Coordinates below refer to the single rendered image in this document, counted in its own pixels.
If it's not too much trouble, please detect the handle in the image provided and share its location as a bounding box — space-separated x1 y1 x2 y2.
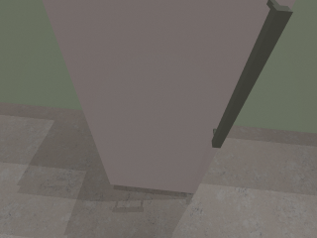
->
211 0 293 149

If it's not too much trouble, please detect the fridge door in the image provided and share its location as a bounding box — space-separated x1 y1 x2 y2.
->
42 0 296 193

